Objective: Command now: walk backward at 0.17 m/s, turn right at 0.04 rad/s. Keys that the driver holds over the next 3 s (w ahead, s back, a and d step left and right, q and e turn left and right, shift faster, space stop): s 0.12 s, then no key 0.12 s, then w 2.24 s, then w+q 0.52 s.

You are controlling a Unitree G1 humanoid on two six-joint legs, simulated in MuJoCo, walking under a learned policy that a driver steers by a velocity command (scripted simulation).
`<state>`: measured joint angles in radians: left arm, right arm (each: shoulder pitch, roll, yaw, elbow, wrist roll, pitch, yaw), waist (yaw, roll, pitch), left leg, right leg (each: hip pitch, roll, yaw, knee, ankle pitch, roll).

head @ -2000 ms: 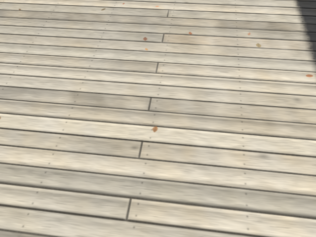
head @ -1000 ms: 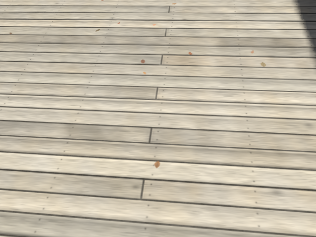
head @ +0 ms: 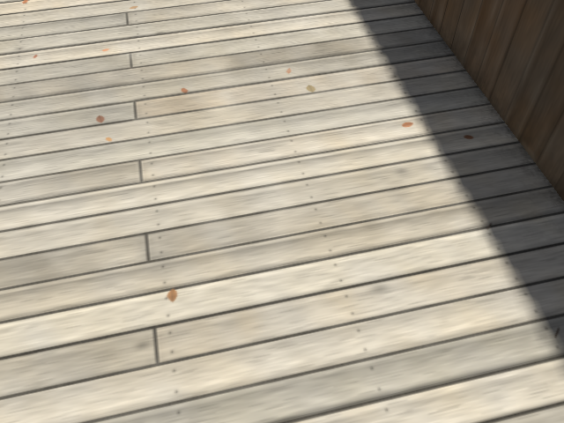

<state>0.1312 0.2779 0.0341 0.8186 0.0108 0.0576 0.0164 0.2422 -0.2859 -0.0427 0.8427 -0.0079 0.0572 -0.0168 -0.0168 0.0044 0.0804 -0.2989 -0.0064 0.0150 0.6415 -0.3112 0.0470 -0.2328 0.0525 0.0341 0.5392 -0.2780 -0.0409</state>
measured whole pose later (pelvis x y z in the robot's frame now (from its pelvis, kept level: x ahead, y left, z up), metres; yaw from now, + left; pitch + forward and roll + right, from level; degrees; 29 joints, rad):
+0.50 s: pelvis -0.06 +0.02 +0.01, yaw +0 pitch -1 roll +0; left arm 0.35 0.25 0.03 1.01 0.02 0.03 0.03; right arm 0.23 -0.26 -0.05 0.92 -0.01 0.06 -0.02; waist 0.03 0.01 -0.01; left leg -0.35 -0.06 0.01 0.62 -0.34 0.05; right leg -0.01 0.05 -0.01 0.31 -0.33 -0.09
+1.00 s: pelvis +0.12 +0.09 +0.00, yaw +0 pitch +0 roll +0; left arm 0.39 0.23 0.03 1.05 0.01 -0.08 0.00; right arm 0.15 -0.23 -0.05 0.89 -0.03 -0.06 0.02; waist 0.04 -0.03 0.06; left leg -0.35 -0.03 0.11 0.55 -0.21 0.08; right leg -0.25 -0.01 0.03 1.13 -0.35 -0.08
